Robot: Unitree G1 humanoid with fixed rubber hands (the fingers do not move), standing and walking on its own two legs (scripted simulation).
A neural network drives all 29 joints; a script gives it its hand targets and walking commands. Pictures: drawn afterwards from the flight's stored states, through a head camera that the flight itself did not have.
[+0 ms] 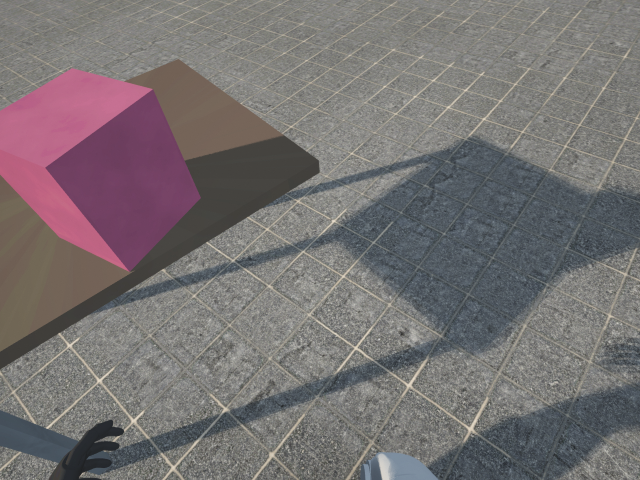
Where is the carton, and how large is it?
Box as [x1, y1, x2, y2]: [0, 68, 200, 271]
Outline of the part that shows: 72,68 0,111 0,174 60,237 129,271 200,197 153,90 150,88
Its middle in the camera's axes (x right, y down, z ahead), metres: -0.40 -0.13 +0.71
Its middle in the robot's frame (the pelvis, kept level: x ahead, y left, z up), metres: +0.65 +0.38 +0.03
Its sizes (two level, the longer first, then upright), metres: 0.210 0.200 0.250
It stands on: a table, 0.65 m high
